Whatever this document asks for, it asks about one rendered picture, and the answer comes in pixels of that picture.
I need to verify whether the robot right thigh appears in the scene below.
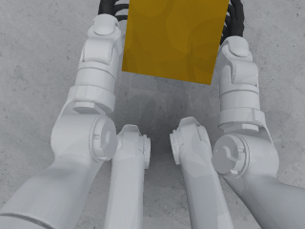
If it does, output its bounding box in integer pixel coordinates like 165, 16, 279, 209
170, 123, 234, 229

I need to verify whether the robot right hand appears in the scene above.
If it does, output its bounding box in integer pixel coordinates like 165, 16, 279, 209
219, 0, 245, 47

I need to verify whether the robot right upper arm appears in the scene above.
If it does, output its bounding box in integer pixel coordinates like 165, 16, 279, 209
211, 133, 305, 229

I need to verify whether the carton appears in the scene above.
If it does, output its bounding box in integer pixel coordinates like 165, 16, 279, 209
121, 0, 230, 85

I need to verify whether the robot right shin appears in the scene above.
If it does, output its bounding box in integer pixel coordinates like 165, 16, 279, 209
176, 116, 212, 150

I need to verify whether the right robot forearm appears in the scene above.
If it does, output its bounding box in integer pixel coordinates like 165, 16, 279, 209
214, 35, 274, 145

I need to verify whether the robot left upper arm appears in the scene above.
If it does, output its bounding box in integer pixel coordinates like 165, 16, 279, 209
0, 114, 118, 229

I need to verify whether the robot left hand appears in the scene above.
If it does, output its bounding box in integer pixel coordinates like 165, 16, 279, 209
98, 0, 129, 22

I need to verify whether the left robot forearm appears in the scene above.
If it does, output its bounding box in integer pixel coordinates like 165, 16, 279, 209
51, 13, 123, 147

